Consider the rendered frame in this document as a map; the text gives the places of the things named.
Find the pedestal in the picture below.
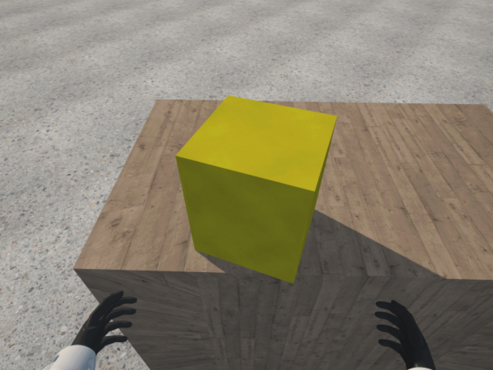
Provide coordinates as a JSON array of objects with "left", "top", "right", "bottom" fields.
[{"left": 73, "top": 99, "right": 493, "bottom": 370}]

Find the left robot forearm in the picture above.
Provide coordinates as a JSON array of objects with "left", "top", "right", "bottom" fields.
[{"left": 43, "top": 345, "right": 96, "bottom": 370}]

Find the right robot hand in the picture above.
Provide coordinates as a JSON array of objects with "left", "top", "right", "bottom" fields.
[{"left": 375, "top": 300, "right": 436, "bottom": 370}]

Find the left robot hand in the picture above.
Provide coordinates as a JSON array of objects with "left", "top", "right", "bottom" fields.
[{"left": 71, "top": 291, "right": 137, "bottom": 355}]

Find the carton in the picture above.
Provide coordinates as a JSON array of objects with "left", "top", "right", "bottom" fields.
[{"left": 176, "top": 96, "right": 337, "bottom": 284}]

